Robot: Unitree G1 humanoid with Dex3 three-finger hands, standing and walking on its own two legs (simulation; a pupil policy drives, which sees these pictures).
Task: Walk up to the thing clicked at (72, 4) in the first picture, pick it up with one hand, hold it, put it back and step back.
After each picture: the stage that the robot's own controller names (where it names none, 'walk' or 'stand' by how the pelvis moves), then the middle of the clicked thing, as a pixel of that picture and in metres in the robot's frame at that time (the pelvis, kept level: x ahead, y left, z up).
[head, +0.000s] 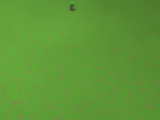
stand; (71, 6) +2.28 +0.22 -0.72
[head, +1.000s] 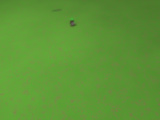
walk; (72, 22) +2.14 +0.33 -0.71
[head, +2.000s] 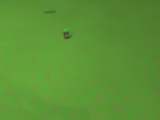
walk; (66, 33) +1.53 +0.32 -0.72
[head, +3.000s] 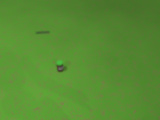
walk; (60, 66) +1.02 +0.27 -0.70
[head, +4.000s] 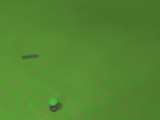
walk; (53, 105) +0.61 +0.21 -0.70
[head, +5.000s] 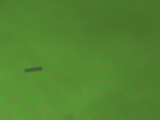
walk; out of the picture +0.42 +0.16 -0.70
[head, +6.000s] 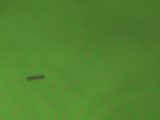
stand; out of the picture +0.36 +0.16 -0.72
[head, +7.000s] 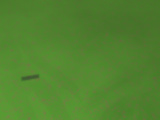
stand; out of the picture +0.36 +0.19 -0.73
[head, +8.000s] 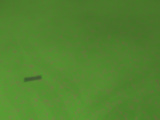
stand; out of the picture +0.37 +0.18 -0.73
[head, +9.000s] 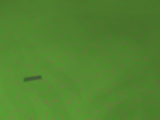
stand; out of the picture +0.36 +0.18 -0.73
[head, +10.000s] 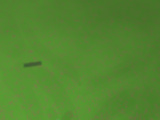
go down; out of the picture +0.37 +0.17 -0.71
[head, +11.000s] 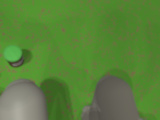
go down; (14, 57) +0.44 +0.23 -0.28
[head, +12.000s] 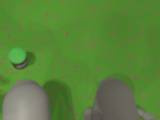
close in; (18, 59) +0.44 +0.23 -0.29
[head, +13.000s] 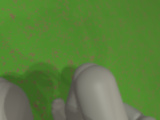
close in; out of the picture +0.42 +0.27 -0.22
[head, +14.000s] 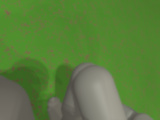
close; out of the picture +0.41 +0.27 -0.22
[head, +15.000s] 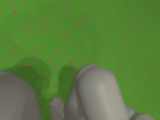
lift; out of the picture +0.37 +0.25 -0.23
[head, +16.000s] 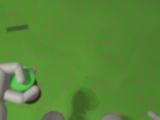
lift; (27, 87) +0.32 +0.19 -0.01
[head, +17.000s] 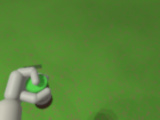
hold; (40, 92) +0.32 +0.16 +0.01
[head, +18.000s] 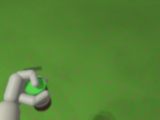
hold; (39, 94) +0.32 +0.17 +0.00
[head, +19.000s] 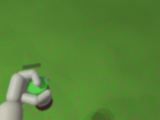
hold; (40, 94) +0.32 +0.16 -0.01
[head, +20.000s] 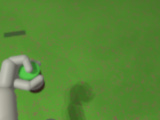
crouch; (32, 78) +0.38 +0.17 -0.06
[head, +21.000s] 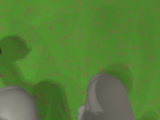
lower; out of the picture +0.47 +0.25 -0.13
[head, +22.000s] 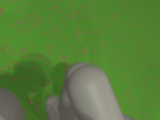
lower; out of the picture +0.42 +0.29 -0.23
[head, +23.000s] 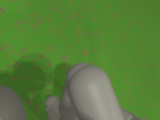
lower; out of the picture +0.42 +0.29 -0.23
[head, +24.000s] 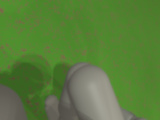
lower; out of the picture +0.42 +0.29 -0.23
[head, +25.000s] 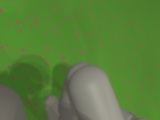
lower; out of the picture +0.42 +0.29 -0.23
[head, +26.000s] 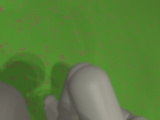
open; out of the picture +0.41 +0.27 -0.23
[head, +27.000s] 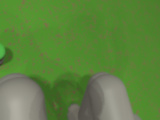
stand; out of the picture +0.41 +0.25 -0.25
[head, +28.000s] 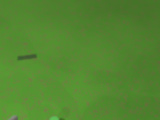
stand; out of the picture +0.38 +0.16 -0.62
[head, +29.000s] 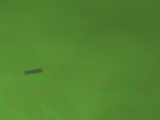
stand; out of the picture +0.39 +0.17 -0.67
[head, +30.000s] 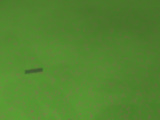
stand; out of the picture +0.38 +0.16 -0.67
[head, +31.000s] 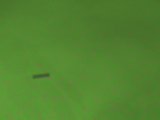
stand; out of the picture +0.41 +0.15 -0.72
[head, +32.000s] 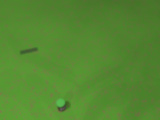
walk; (61, 105) +0.49 +0.17 -0.69
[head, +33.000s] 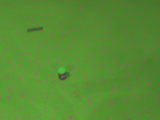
walk; (62, 73) +0.75 +0.18 -0.69
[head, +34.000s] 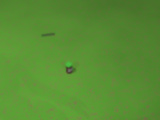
stand; (69, 67) +1.01 +0.20 -0.70
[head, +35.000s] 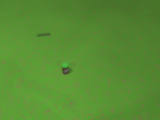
stand; (65, 68) +1.01 +0.19 -0.72
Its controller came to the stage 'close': yes
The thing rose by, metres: 0.70
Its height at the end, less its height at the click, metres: +0.00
